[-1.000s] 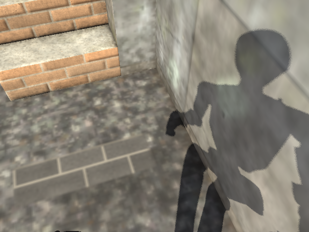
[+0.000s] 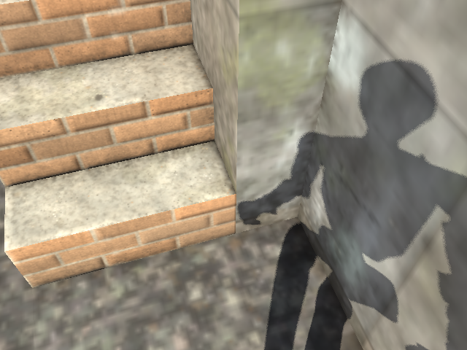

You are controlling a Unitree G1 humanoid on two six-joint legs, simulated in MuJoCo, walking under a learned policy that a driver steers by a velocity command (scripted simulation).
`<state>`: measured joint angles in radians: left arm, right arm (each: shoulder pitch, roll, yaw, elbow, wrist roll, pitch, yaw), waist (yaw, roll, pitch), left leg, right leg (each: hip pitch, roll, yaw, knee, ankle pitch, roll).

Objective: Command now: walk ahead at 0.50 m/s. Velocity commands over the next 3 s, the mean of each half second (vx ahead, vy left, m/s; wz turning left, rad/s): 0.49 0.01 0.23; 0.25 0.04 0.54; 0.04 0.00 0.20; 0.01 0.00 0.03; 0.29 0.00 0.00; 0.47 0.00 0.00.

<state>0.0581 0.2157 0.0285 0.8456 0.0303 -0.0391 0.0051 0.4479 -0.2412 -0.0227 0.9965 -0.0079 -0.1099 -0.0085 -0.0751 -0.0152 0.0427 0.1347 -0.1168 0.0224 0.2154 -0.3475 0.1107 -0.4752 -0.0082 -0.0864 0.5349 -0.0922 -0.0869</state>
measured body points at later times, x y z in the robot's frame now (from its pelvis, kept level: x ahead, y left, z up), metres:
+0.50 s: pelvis +0.26 +0.08 +0.00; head +0.30 +0.09 +0.45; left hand +0.23 +0.35 -0.13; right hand +0.49 -0.14 -0.10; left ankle +0.39 +0.21 -0.72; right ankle +0.14 -0.09 -0.73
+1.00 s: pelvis +0.42 +0.19 +0.01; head +0.45 +0.24 +0.46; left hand +0.45 +0.49 -0.12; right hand +0.58 -0.07 -0.10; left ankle +0.39 +0.21 -0.73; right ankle +0.55 +0.09 -0.67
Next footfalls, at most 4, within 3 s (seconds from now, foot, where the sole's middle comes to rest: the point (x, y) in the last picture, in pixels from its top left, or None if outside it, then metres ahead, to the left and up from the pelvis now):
0.04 right None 0.18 -0.09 -0.77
0.52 left None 0.43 0.25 -0.77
1.24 right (183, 321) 0.57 0.13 -0.77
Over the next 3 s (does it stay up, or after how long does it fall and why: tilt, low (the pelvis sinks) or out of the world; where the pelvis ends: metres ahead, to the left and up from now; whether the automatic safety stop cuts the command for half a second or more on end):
stays up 0.49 0.22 0.02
